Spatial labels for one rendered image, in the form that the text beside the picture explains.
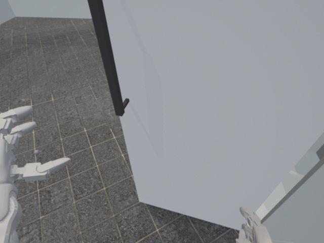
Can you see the fridge door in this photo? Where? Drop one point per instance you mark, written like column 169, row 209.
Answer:
column 225, row 97

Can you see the handle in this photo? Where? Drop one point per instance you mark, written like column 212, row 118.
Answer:
column 103, row 38

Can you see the right robot hand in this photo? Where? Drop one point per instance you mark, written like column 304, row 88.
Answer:
column 257, row 233

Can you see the left robot forearm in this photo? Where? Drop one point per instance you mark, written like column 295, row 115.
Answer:
column 10, row 213

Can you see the left robot hand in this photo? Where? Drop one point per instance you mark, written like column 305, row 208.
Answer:
column 9, row 138

